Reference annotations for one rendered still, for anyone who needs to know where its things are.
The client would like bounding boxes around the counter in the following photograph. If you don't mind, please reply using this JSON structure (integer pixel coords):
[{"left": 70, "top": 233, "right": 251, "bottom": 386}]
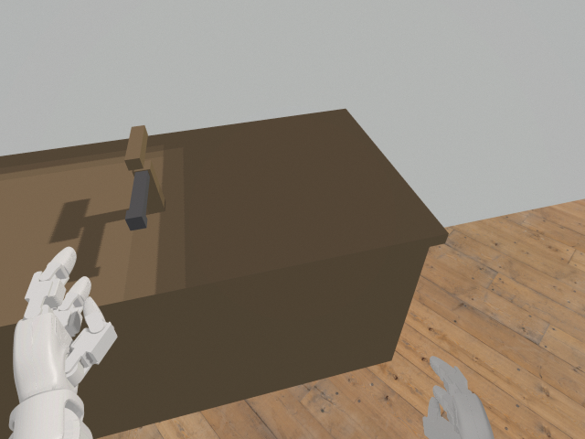
[{"left": 0, "top": 109, "right": 449, "bottom": 439}]

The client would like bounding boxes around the robot left hand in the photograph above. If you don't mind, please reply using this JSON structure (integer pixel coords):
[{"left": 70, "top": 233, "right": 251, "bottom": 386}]
[{"left": 13, "top": 247, "right": 117, "bottom": 403}]

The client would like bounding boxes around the robot left forearm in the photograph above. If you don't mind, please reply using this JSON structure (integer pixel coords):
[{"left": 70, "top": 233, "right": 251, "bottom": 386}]
[{"left": 8, "top": 389, "right": 93, "bottom": 439}]

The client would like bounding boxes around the tap lever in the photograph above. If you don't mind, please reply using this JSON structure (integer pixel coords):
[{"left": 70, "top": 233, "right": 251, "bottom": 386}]
[{"left": 125, "top": 170, "right": 150, "bottom": 230}]

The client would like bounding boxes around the robot right hand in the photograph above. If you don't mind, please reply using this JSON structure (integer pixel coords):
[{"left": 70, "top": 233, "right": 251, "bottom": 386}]
[{"left": 422, "top": 356, "right": 495, "bottom": 439}]

